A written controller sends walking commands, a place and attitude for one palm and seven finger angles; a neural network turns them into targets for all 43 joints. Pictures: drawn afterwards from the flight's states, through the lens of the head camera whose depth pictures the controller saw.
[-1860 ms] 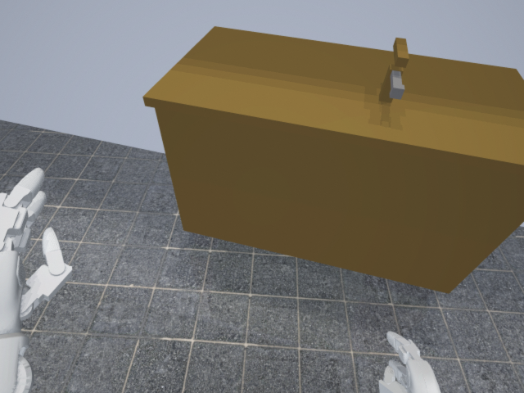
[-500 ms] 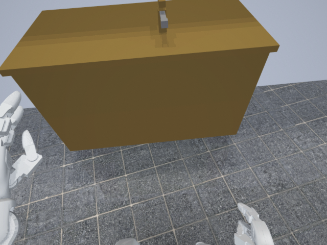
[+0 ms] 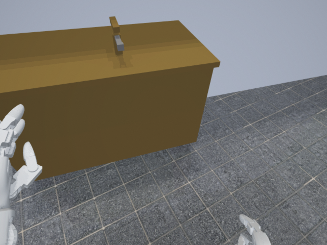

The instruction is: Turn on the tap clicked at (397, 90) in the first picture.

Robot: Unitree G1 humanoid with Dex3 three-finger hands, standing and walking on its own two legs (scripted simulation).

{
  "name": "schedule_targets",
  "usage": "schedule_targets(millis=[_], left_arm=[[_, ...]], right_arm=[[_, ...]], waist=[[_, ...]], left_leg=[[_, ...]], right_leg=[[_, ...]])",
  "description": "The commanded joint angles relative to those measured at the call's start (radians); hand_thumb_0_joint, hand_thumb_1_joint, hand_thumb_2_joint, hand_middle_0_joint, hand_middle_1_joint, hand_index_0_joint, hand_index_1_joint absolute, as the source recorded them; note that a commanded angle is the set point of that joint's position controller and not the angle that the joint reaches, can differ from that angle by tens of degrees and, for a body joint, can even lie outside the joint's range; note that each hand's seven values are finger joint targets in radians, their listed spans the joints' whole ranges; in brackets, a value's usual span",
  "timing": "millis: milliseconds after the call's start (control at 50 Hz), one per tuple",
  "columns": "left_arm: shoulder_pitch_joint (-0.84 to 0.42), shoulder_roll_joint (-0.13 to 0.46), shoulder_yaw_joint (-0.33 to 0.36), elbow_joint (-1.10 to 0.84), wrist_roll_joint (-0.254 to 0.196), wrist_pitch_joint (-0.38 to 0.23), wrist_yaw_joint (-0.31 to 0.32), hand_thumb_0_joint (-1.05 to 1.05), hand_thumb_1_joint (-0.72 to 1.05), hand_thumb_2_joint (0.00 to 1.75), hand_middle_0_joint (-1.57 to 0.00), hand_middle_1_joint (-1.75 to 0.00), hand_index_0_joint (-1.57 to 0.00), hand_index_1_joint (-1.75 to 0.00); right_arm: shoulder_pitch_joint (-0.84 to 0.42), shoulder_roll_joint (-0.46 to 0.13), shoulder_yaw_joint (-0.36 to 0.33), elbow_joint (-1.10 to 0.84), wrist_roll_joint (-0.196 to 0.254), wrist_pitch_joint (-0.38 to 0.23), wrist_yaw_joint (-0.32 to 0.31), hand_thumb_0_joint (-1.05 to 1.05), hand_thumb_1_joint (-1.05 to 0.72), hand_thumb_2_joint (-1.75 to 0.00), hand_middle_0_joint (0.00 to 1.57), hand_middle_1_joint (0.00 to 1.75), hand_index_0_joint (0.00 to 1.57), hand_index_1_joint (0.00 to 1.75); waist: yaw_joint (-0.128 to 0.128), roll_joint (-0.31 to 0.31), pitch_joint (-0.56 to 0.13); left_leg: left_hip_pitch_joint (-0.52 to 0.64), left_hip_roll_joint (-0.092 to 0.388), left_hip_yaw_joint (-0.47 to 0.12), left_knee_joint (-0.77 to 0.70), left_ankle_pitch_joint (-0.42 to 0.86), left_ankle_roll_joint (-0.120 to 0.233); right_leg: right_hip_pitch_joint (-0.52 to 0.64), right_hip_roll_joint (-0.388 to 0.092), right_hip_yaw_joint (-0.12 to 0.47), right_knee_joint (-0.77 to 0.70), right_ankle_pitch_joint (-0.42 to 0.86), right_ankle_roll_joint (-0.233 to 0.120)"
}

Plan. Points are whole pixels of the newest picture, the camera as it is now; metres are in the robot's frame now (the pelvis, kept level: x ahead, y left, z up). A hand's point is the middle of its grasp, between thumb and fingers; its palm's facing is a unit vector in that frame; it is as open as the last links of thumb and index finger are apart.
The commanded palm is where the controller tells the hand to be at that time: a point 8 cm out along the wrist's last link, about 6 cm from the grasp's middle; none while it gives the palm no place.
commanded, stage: take the last steps up to it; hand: left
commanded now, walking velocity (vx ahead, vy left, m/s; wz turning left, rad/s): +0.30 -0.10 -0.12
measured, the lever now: (120, 46) +0.86 +0.26 +0.08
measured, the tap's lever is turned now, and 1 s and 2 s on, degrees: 0 0 0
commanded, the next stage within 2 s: come to a stop and stand still in 1.88 s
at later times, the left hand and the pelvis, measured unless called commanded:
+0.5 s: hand (89, 134) +0.28 +0.18 +0.17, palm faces +0.42 -0.84 -0.34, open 7.5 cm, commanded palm +0.23 +0.22 +0.17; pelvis +0.06 -0.06 -0.02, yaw -2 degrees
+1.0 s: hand (131, 101) +0.40 +0.12 +0.17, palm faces +0.41 -0.81 -0.42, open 7.5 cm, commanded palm +0.34 +0.16 +0.17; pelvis +0.18 -0.12 +0.00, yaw +0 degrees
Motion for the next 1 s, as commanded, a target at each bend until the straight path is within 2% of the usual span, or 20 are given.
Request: schedule_targets(millis=[0, 60, 80, 100, 120, 160, 240, 380, 400, 440, 460, 480, 560, 680, 700, 720, 740, 760, 860, 980], left_arm=[[-0.189, 0.17, 0.065, -0.234, -0.005, -0.063, 0.008, 0.0, 0.9, 0.9, -0.2, -0.3, -0.2, -0.3], [-0.16, 0.19, 0.094, -0.228, -0.011, -0.049, 0.014, 0.0, 0.9, 0.9, -0.2, -0.3, -0.2, -0.3], [-0.134, 0.21, 0.115, -0.231, -0.009, -0.046, 0.019, 0.0, 0.9, 0.9, -0.2, -0.3, -0.2, -0.3], [-0.112, 0.255, 0.15, -0.232, -0.008, -0.046, 0.029, 0.0, 0.9, 0.9, -0.2, -0.3, -0.2, -0.3], [-0.072, 0.275, 0.191, -0.227, -0.018, -0.046, 0.036, 0.0, 0.9, 0.9, -0.2, -0.3, -0.2, -0.3], [0.0, 0.265, 0.192, -0.264, -0.031, -0.058, 0.03, 0.0, 0.9, 0.9, -0.2, -0.3, -0.2, -0.3], [-0.015, 0.255, 0.202, -0.333, -0.032, -0.084, 0.034, 0.0, 0.9, 0.9, -0.2, -0.3, -0.2, -0.3], [-0.104, 0.197, 0.112, -0.281, -0.026, -0.072, 0.055, 0.0, 0.9, 0.9, -0.2, -0.3, -0.2, -0.3], [-0.122, 0.201, 0.109, -0.28, -0.026, -0.075, 0.055, 0.0, 0.9, 0.9, -0.2, -0.3, -0.2, -0.3], [-0.141, 0.182, 0.105, -0.289, -0.028, -0.087, 0.051, 0.0, 0.9, 0.9, -0.2, -0.3, -0.2, -0.3], [-0.147, 0.205, 0.109, -0.258, -0.017, -0.092, 0.046, 0.0, 0.9, 0.9, -0.2, -0.3, -0.2, -0.3], [-0.141, 0.214, 0.114, -0.248, -0.012, -0.09, 0.039, 0.0, 0.9, 0.9, -0.2, -0.3, -0.2, -0.3], [-0.039, 0.182, 0.114, -0.305, -0.017, -0.081, 0.028, 0.0, 0.9, 0.9, -0.2, -0.3, -0.2, -0.3], [-0.069, 0.189, 0.13, -0.22, -0.019, -0.059, 0.037, 0.0, 0.9, 0.9, -0.2, -0.3, -0.2, -0.3], [-0.085, 0.204, 0.138, -0.199, -0.014, -0.056, 0.038, 0.0, 0.9, 0.9, -0.2, -0.3, -0.2, -0.3], [-0.074, 0.229, 0.146, -0.171, -0.013, -0.046, 0.041, 0.0, 0.9, 0.9, -0.2, -0.3, -0.2, -0.3], [-0.143, 0.247, 0.157, -0.208, -0.028, -0.049, 0.038, 0.0, 0.9, 0.9, -0.2, -0.3, -0.2, -0.3], [-0.126, 0.245, 0.158, -0.196, -0.029, -0.059, 0.033, 0.0, 0.9, 0.9, -0.2, -0.3, -0.2, -0.3], [-0.104, 0.211, 0.142, -0.257, -0.015, -0.096, 0.034, 0.0, 0.9, 0.9, -0.2, -0.3, -0.2, -0.3], [-0.079, 0.203, 0.141, -0.32, -0.024, -0.086, 0.063, 0.0, 0.9, 0.9, -0.2, -0.3, -0.2, -0.3]], right_arm=[[-0.104, -0.156, -0.056, -0.134, -0.006, -0.067, -0.008, 0.0, -0.9, -0.9, 0.2, 0.3, 0.2, 0.3], [-0.12, -0.149, -0.051, -0.141, -0.004, -0.061, -0.001, 0.0, -0.9, -0.9, 0.2, 0.3, 0.2, 0.3], [-0.115, -0.134, -0.049, -0.139, 0.002, -0.054, 0.003, 0.0, -0.9, -0.9, 0.2, 0.3, 0.2, 0.3], [-0.114, -0.097, -0.043, -0.151, 0.009, -0.043, 0.006, 0.0, -0.9, -0.9, 0.2, 0.3, 0.2, 0.3], [-0.15, -0.118, -0.044, -0.168, 0.004, -0.047, 0.01, 0.0, -0.9, -0.9, 0.2, 0.3, 0.2, 0.3], [-0.156, -0.123, -0.042, -0.145, 0.005, -0.03, 0.009, 0.0, -0.9, -0.9, 0.2, 0.3, 0.2, 0.3], [-0.171, -0.109, -0.03, -0.131, 0.001, 0.005, -0.008, 0.0, -0.9, -0.9, 0.2, 0.3, 0.2, 0.3], [-0.106, -0.122, -0.043, -0.134, -0.011, -0.027, -0.044, 0.0, -0.9, -0.9, 0.2, 0.3, 0.2, 0.3], [-0.098, -0.134, -0.049, -0.139, -0.009, -0.03, -0.051, 0.0, -0.9, -0.9, 0.2, 0.3, 0.2, 0.3], [-0.097, -0.162, -0.054, -0.143, -0.004, -0.037, -0.051, 0.0, -0.9, -0.9, 0.2, 0.3, 0.2, 0.3], [-0.107, -0.137, -0.037, -0.137, -0.012, -0.046, -0.045, 0.0, -0.9, -0.9, 0.2, 0.3, 0.2, 0.3], [-0.112, -0.133, -0.041, -0.135, -0.013, -0.051, -0.04, 0.0, -0.9, -0.9, 0.2, 0.3, 0.2, 0.3], [-0.101, -0.142, -0.056, -0.124, -0.007, -0.062, -0.025, 0.0, -0.9, -0.9, 0.2, 0.3, 0.2, 0.3], [-0.111, -0.13, -0.049, -0.13, 0.001, -0.05, -0.021, 0.0, -0.9, -0.9, 0.2, 0.3, 0.2, 0.3], [-0.104, -0.114, -0.05, -0.127, 0.004, -0.042, -0.021, 0.0, -0.9, -0.9, 0.2, 0.3, 0.2, 0.3], [-0.105, -0.087, -0.041, -0.141, 0.009, -0.039, -0.02, 0.0, -0.9, -0.9, 0.2, 0.3, 0.2, 0.3], [-0.171, -0.119, -0.049, -0.151, 0.006, -0.053, -0.018, 0.0, -0.9, -0.9, 0.2, 0.3, 0.2, 0.3], [-0.151, -0.115, -0.05, -0.127, 0.007, -0.054, -0.016, 0.0, -0.9, -0.9, 0.2, 0.3, 0.2, 0.3], [-0.163, -0.102, -0.031, -0.11, -0.002, -0.016, -0.021, 0.0, -0.9, -0.9, 0.2, 0.3, 0.2, 0.3], [-0.132, -0.098, -0.045, -0.154, -0.009, -0.034, -0.031, 0.0, -0.9, -0.9, 0.2, 0.3, 0.2, 0.3]], waist=[[-0.028, 0.256, 0.021], [-0.019, 0.208, -0.032], [-0.011, 0.073, -0.08], [-0.013, -0.231, -0.123], [0.011, -0.286, -0.152], [-0.007, -0.168, -0.042], [-0.029, -0.124, -0.047], [-0.026, -0.038, -0.046], [-0.031, 0.001, -0.037], [-0.038, 0.324, -0.02], [-0.05, 0.312, 0.01], [-0.046, 0.239, 0.045], [-0.019, 0.195, -0.02], [-0.016, 0.121, -0.045], [-0.009, -0.05, -0.057], [-0.007, -0.318, -0.057], [0.013, -0.312, -0.032], [-0.004, -0.265, 0.0], [-0.014, -0.133, -0.039], [0.002, -0.12, -0.093]], left_leg=[[-0.025, 0.209, -0.08, -0.153, 0.11, 0.138], [-0.155, 0.161, -0.007, 0.051, 0.033, 0.1], [-0.253, 0.106, 0.031, 0.256, 0.018, 0.082], [-0.467, -0.023, 0.093, 0.545, -0.189, 0.035], [-0.54, -0.057, -0.018, 0.709, -0.31, 0.028], [-0.542, 0.006, -0.095, 0.769, -0.23, 0.013], [-0.39, 0.045, -0.069, 0.528, -0.13, 0.007], [-0.024, -0.046, 0.08, 0.042, -0.017, 0.04], [0.026, -0.027, 0.045, -0.012, -0.061, 0.058], [0.17, 0.237, -0.429, -0.212, -0.187, 0.198], [0.082, 0.33, -0.59, -0.309, -0.278, 0.247], [0.041, 0.339, -0.588, -0.308, -0.28, 0.273], [0.021, 0.227, -0.232, -0.203, 0.001, 0.208], [-0.189, 0.128, -0.025, 0.025, -0.126, 0.109], [-0.296, 0.056, 0.042, 0.257, -0.16, 0.081], [-0.498, -0.075, 0.083, 0.537, -0.267, 0.04], [-0.543, -0.052, -0.038, 0.678, -0.277, 0.031], [-0.565, -0.027, -0.089, 0.753, -0.22, 0.022], [-0.396, 0.013, -0.032, 0.469, -0.09, 0.017], [-0.131, -0.085, 0.128, 0.054, 0.064, 0.033]], right_leg=[[0.065, 0.018, -0.101, -0.235, -0.025, 0.001], [0.318, 0.037, -0.12, -0.427, 0.06, -0.024], [0.443, -0.043, -0.008, -0.48, 0.082, -0.073], [0.567, -0.269, 0.351, -0.553, 0.15, -0.185], [0.537, -0.385, 0.536, -0.605, 0.112, -0.258], [0.357, -0.386, 0.526, -0.666, -0.125, -0.289], [0.243, -0.323, 0.245, -0.651, 0.093, -0.233], [0.163, -0.227, 0.152, -0.561, -0.132, -0.169], [0.135, -0.194, 0.138, -0.482, -0.124, -0.143], [-0.108, -0.016, -0.005, -0.104, -0.157, -0.05], [-0.136, -0.021, 0.036, 0.091, -0.193, -0.048], [-0.163, -0.056, 0.085, 0.153, -0.145, -0.044], [-0.045, -0.074, 0.003, -0.039, -0.05, -0.019], [0.336, -0.028, -0.096, -0.418, 0.054, -0.02], [0.409, -0.133, 0.073, -0.511, 0.003, -0.073], [0.482, -0.344, 0.454, -0.626, 0.01, -0.187], [0.417, -0.428, 0.598, -0.685, -0.04, -0.235], [0.398, -0.434, 0.595, -0.693, -0.039, -0.261], [0.344, -0.333, 0.167, -0.597, 0.364, -0.204], [0.381, -0.256, 0.093, -0.487, 0.399, -0.16]])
